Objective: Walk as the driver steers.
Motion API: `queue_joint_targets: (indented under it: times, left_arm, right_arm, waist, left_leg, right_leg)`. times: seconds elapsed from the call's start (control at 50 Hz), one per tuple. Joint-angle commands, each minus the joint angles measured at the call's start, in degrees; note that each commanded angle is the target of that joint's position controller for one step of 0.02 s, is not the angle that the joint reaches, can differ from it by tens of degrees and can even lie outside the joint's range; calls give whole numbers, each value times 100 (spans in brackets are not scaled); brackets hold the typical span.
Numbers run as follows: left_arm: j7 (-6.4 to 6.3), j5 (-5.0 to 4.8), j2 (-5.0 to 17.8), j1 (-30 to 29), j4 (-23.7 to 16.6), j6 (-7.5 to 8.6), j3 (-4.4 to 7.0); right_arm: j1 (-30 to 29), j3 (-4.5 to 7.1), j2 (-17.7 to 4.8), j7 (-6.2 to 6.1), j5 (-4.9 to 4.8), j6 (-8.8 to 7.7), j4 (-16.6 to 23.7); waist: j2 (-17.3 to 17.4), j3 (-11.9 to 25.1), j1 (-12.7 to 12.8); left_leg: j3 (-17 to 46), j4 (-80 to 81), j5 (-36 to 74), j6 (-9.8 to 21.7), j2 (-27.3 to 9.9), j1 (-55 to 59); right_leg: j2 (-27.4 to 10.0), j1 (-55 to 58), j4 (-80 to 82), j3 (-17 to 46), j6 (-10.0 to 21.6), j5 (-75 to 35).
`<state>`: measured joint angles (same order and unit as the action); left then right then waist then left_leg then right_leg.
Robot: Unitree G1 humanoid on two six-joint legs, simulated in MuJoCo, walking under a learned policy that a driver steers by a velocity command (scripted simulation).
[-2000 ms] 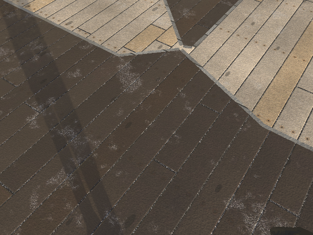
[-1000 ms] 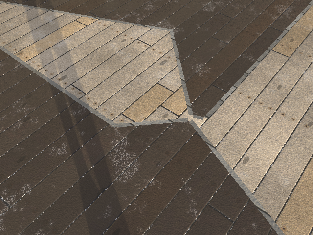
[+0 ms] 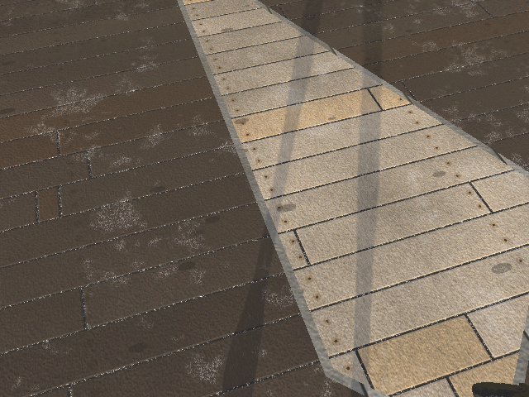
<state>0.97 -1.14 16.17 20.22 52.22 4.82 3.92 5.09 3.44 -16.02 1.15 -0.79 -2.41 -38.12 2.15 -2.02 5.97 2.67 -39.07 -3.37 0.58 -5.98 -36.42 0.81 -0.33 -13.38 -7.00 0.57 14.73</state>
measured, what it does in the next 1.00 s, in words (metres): walks ahead, turning right: left foot, then right foot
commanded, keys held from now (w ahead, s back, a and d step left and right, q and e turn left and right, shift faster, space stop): w+e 1.00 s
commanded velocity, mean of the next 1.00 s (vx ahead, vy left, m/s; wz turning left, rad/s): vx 0.50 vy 0.00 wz -0.45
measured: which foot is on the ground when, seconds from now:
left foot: up 0.00-0.10, down 0.12-0.64, up 0.66-1.00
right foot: down 0.00-0.12, up 0.14-0.60, down 0.62-1.00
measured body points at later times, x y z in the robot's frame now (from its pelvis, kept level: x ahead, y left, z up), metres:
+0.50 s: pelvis +0.27 +0.02 +0.00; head +0.29 +0.01 +0.44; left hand +0.51 +0.22 -0.10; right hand +0.23 -0.27 -0.13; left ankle +0.19 +0.15 -0.74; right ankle +0.40 -0.16 -0.70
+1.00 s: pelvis +0.52 -0.11 +0.00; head +0.54 -0.14 +0.45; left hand +0.72 +0.12 -0.10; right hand +0.59 -0.43 -0.08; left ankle +0.77 -0.05 -0.70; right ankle +0.43 -0.15 -0.74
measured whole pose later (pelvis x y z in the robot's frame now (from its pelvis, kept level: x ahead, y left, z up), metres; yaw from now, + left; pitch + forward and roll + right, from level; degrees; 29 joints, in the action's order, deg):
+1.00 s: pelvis +0.52 -0.11 +0.00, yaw -32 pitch +2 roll +0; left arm -0.6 -1.3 16.1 19.5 43.3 2.4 4.3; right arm 1.3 3.3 -16.2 0.6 -0.1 -5.6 -41.3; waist 2.1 -1.7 4.5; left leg 5.8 -32.6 2.5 -3.5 -3.1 -35.4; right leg 5.8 -6.6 -20.9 8.4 4.5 15.6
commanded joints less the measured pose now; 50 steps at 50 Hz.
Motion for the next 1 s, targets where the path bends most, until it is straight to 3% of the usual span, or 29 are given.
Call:
queue_joint_targets:
  times: [0.02, 0.06, 0.08, 0.1, 0.12, 0.14, 0.16, 0.18, 0.2, 0.22, 0.24, 0.28, 0.32, 0.4, 0.46, 0.54, 0.58, 0.6, 0.62, 0.64, 0.66, 0.68, 0.7, 0.72, 0.74, 0.76, 0.82, 0.9, 1.0]
  left_arm:
    - [-16, -81, 1098, -47, -238, -8, 210]
    - [-45, -105, 1188, -32, -167, -72, 228]
    - [-63, -127, 1194, -123, -159, -92, 217]
    - [-74, -93, 1035, -98, -161, -88, 153]
    - [-69, 89, 617, -124, -348, -55, -11]
    - [-49, 36, 5, 568, -440, 41, -190]
    - [-41, -130, 681, 244, -351, 80, -13]
    - [-41, -202, 866, -186, -510, 85, 62]
    - [-74, -155, 794, -363, -517, 57, 66]
    - [-92, -79, 746, -412, -512, 0, 93]
    - [-91, -73, 636, -271, -471, -91, 101]
    - [-85, -86, 372, -247, -508, -235, 68]
    - [-84, -51, 316, -459, -643, -311, 71]
    - [46, -10, 215, -1032, -859, -296, 16]
    - [156, 9, 188, -1630, -1095, -290, -34]
    - [257, 11, 349, -1972, -1382, -315, 8]
    - [259, 1, 560, -1530, -1378, -343, 132]
    - [236, -28, 770, -777, -1207, -352, 272]
    - [143, -42, 1191, 184, -939, -389, 495]
    - [38, -86, 1933, 356, -893, -415, 656]
    - [95, -21, 1827, 346, -1157, -296, 549]
    - [141, 15, 1370, 246, -1126, -198, 412]
    - [136, 0, 1191, 29, -1115, -134, 362]
    - [115, -7, 974, -387, -1181, -119, 300]
    - [89, 48, 768, -693, -1284, -115, 230]
    - [61, 99, 714, -821, -1373, -116, 205]
    - [-44, 55, 875, -674, -1367, -80, 252]
    - [-167, 3, 956, -354, -1291, -129, 282]
    - [-204, -44, 938, 53, -1157, -211, 295]
  right_arm:
    - [-617, 21, -277, 90, -39, -172, 543]
    - [-422, 100, -489, 102, -44, -214, 512]
    - [64, 188, -644, 78, -18, -229, 373]
    - [884, 340, -932, 19, 31, -227, 115]
    - [1925, 475, -1398, -77, 147, -196, -40]
    - [1999, 495, -1724, -90, 192, -149, -80]
    - [1939, 365, -1148, -73, 162, -146, -69]
    - [1605, 271, -898, -77, 99, -175, -100]
    - [1239, 203, -688, -64, 86, -206, -120]
    - [929, 158, -495, -40, 94, -238, -137]
    - [728, 140, -393, -29, 133, -286, -164]
    - [563, 174, -389, -41, 150, -380, -259]
    - [565, 224, -498, -91, 174, -428, -366]
    - [693, 292, -704, -181, 168, -406, -536]
    - [939, 351, -881, -220, 97, -345, -667]
    - [1124, 430, -1074, -227, -38, -189, -819]
    - [1037, 473, -1253, -246, -88, -95, -801]
    - [930, 463, -1264, -249, -121, -39, -778]
    - [1034, 395, -1121, -266, -68, -44, -747]
    - [1412, 177, -393, -243, 190, -133, -454]
    - [1282, 81, -385, -185, 92, -367, -350]
    - [584, 186, -800, -121, -159, -506, -194]
    - [411, 161, -758, -121, -172, -588, -148]
    - [438, 177, -749, -174, -23, -613, -240]
    - [524, 230, -823, -203, 76, -568, -298]
    - [597, 251, -835, -191, 101, -491, -315]
    - [475, 205, -598, -194, 168, -339, -250]
    - [-372, 94, -372, -143, 141, -345, -12]
    - [-951, 102, -524, 0, 23, -452, 188]
  waist:
    - [-613, -202, -179]
    - [-766, -55, -425]
    - [-773, 230, -768]
    - [-704, 790, -1157]
    - [-39, 1744, -1540]
    - [1423, 2545, -1133]
    - [805, 2224, -1346]
    - [727, 1323, -1261]
    - [472, 923, -1079]
    - [501, 583, -899]
    - [571, 433, -707]
    - [410, 258, -536]
    - [234, 94, -487]
    - [111, -96, -628]
    - [-7, -277, -846]
    - [51, -329, -852]
    - [229, 83, -525]
    - [172, 476, -71]
    - [-75, 999, 339]
    - [-1618, 1292, -101]
    - [-1376, 2297, -93]
    - [-794, 1731, 126]
    - [-656, 1126, -26]
    - [-351, 764, -291]
    - [-422, 597, -515]
    - [-516, 563, -640]
    - [-426, 454, -680]
    - [-611, 211, -375]
    - [-737, 113, -162]
  left_leg:
    - [-239, 642, 39, 24, 255, 342]
    - [-245, 977, -224, 141, 386, 881]
    - [-347, 1254, -116, 265, 515, 1723]
    - [-338, 1237, 26, 419, 504, 3057]
    - [863, 944, 263, 799, -700, 4838]
    - [3254, 1556, -631, 1619, -1985, 6156]
    - [3362, 1928, -1367, 1547, -1806, 5705]
    - [2462, 2066, -1278, 1312, -1587, 5033]
    - [1869, 2254, -995, 1169, -1335, 4335]
    - [1372, 2478, -700, 1088, -1135, 3734]
    - [978, 2703, -473, 1016, -1009, 3284]
    - [495, 3018, -16, 1059, -1012, 2870]
    - [83, 3164, 324, 1079, -1040, 2808]
    - [-768, 3252, 513, 936, -878, 2924]
    - [-1109, 3238, 526, 858, -977, 3215]
    - [-1363, 2692, 1443, 686, -1170, 3983]
    - [-1528, 1713, 3426, 549, -1126, 4137]
    - [-1694, 655, 3962, 405, -949, 3934]
    - [-1764, -819, 3207, 152, -705, 3020]
    - [-1655, -3016, -1208, -288, 166, 545]
    - [-111, -3994, -3249, -299, 839, -441]
    - [250, -4119, -2797, -152, 537, -1048]
    - [198, -3736, -2291, -19, 295, -1108]
    - [209, -3234, -1891, -6, 58, -772]
    - [238, -2834, -1626, -21, -87, -303]
    - [250, -2649, -1472, -61, -127, 18]
    - [98, -1868, -1027, -300, -32, 180]
    - [57, -110, 416, -458, 267, 332]
    - [168, 963, 769, -375, 533, 757]
  right_leg:
    - [-1530, -148, 287, 1048, 989, -2089]
    - [-1634, 15, -89, 1169, 861, -2487]
    - [-1504, -107, -634, 1027, 726, -3143]
    - [-1197, -543, -1616, 821, 539, -3308]
    - [-827, -1773, -3435, 564, 263, -1599]
    - [-22, -3611, -5205, 755, -1, 1908]
    - [-268, -4139, -5867, 1326, 7, 1935]
    - [-494, -4486, -5955, 1226, 56, 1458]
    - [-703, -4327, -5781, 1152, 40, 971]
    - [-829, -4120, -5527, 1158, 11, 630]
    - [-934, -3764, -5406, 1214, -15, 373]
    - [-974, -3579, -5252, 1199, -80, 132]
    - [-989, -3797, -4937, 1259, -138, -249]
    - [-895, -3778, -3609, 1076, -114, -1425]
    - [-802, -3725, -2890, 776, 6, -1646]
    - [-606, -3716, -2443, 461, 313, -931]
    - [-181, -2901, -2448, 82, 552, -338]
    - [124, -1895, -2169, -80, 731, -449]
    - [223, -270, -1974, 230, 954, -695]
    - [-1224, 1509, -1572, 3058, 1816, -206]
    - [-1995, 2244, -500, 5603, 2469, 790]
    - [-1929, 1989, -198, 5035, 2105, 655]
    - [-1708, 1263, -248, 4254, 1901, 295]
    - [-1458, 444, -285, 3618, 1700, -251]
    - [-1259, -212, -208, 3160, 1594, -824]
    - [-1157, -589, -83, 2990, 1586, -1113]
    - [-980, -1092, 79, 2505, 1621, -1842]
    - [-634, -1340, 57, 2119, 1303, -1394]
    - [-798, -1068, -324, 2598, 1148, -774]
Keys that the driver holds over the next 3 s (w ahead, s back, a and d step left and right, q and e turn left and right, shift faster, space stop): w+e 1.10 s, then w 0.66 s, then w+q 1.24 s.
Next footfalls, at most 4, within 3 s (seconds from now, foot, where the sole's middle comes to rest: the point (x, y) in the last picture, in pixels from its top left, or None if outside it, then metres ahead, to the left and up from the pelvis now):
0.12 left None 0.23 0.15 -0.78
0.62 right None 0.46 -0.17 -0.78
1.10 left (349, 277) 0.81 -0.12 -0.78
1.60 right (482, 277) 0.84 -0.49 -0.78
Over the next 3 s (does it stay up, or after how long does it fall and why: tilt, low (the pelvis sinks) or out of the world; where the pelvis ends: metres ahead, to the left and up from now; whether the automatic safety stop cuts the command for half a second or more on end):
stays up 1.45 -0.70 0.00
